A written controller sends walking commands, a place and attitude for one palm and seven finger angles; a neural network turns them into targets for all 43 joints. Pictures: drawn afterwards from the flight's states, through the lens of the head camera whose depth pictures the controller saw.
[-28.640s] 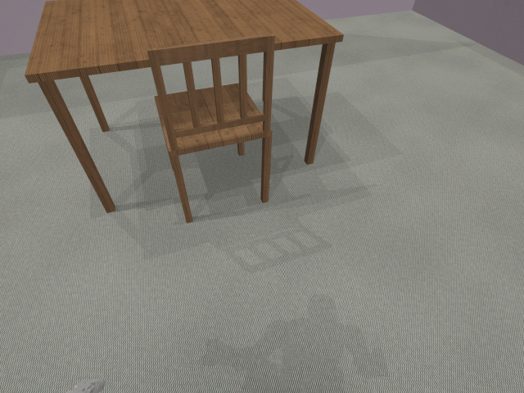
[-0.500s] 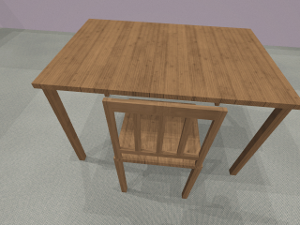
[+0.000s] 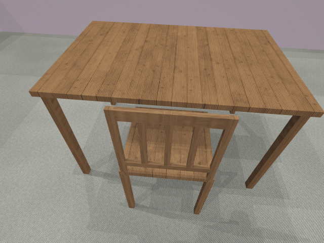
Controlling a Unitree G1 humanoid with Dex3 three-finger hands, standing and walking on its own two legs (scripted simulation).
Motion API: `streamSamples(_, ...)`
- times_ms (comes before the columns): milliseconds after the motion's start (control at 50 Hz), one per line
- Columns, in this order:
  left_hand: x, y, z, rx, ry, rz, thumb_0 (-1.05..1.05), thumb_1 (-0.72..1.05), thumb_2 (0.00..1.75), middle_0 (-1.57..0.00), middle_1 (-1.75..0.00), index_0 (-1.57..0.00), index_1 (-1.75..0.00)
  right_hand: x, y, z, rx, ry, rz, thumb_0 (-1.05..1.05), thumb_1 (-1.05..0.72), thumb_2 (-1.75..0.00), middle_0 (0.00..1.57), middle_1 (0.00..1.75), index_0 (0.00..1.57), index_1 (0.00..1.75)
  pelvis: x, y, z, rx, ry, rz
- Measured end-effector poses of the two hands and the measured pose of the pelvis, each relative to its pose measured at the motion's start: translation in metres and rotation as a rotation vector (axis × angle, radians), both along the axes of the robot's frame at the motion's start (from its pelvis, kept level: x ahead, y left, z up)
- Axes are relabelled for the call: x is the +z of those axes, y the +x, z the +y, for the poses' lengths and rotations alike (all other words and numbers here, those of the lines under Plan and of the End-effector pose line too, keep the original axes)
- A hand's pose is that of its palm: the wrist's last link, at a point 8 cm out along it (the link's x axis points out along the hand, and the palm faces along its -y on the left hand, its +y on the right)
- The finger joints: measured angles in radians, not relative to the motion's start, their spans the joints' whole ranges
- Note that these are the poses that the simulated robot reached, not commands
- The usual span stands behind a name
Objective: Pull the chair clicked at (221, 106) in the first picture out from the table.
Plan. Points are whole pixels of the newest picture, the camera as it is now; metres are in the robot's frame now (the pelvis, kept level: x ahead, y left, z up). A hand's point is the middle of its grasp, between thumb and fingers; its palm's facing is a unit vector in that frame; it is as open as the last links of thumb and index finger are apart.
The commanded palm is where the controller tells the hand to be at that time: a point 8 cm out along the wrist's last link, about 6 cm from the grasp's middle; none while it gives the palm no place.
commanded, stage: look again from close up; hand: left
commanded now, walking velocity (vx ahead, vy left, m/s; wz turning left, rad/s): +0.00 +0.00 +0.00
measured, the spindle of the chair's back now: (168, 146) +0.47 +0.01 -0.11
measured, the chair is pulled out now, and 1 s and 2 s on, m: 0.00 0.00 0.00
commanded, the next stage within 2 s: raise the hand toward the chair's back in 1.76 s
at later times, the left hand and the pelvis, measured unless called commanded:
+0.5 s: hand out of the picture -0.05 +0.12 -0.17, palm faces +0.06 -0.99 -0.15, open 7.3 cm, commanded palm none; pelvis +0.00 -0.02 +0.00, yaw +0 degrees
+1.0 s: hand out of the picture -0.05 +0.10 -0.17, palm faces +0.08 -0.98 -0.16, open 7.3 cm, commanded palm none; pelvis +0.00 -0.04 +0.00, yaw +1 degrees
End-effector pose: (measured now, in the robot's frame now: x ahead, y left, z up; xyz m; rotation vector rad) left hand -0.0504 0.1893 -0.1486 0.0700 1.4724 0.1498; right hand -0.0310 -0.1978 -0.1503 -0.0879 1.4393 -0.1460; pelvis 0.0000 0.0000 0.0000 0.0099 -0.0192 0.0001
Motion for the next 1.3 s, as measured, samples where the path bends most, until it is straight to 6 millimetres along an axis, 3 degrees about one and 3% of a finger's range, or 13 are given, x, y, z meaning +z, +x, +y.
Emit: streamSamples(1300, 0.006, -0.007, -0.05, 0.033, 0.026, 0.011, 0.0, 0.91, 0.89, -0.2, -0.3, -0.2, -0.3, -0.006, 0.004, -0.047, 0.017, 0.024, 0.027, 0.01, -0.91, -0.89, 0.2, 0.3, 0.2, 0.3, -0.001, 0.007, -0.052, 0.013, 0.013, 0.007)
